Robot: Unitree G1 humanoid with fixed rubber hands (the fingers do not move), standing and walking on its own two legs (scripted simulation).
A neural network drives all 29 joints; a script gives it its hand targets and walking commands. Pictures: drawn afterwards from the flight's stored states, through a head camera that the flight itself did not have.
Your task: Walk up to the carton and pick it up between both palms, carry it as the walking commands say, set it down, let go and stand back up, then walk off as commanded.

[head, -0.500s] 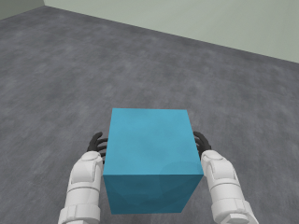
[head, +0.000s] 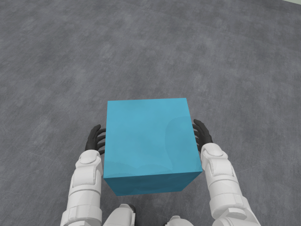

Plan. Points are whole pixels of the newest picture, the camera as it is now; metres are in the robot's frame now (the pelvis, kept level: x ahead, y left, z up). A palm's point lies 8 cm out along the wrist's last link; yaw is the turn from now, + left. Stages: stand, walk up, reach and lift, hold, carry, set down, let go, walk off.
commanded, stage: set down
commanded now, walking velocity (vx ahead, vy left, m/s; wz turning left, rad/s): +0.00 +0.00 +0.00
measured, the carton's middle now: (148, 151) +0.34 +0.03 -0.11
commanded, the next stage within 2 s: none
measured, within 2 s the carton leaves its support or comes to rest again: neither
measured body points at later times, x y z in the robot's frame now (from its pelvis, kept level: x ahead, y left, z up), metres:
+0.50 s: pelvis -0.02 -0.03 -0.08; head +0.15 +0.01 +0.34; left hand +0.33 +0.21 -0.15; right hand +0.39 -0.10 -0.14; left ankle +0.08 +0.11 -0.71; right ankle +0.00 -0.12 -0.71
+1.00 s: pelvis -0.06 -0.02 -0.17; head +0.16 +0.02 +0.22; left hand +0.36 +0.21 -0.25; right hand +0.41 -0.10 -0.24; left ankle +0.08 +0.11 -0.71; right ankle +0.00 -0.12 -0.71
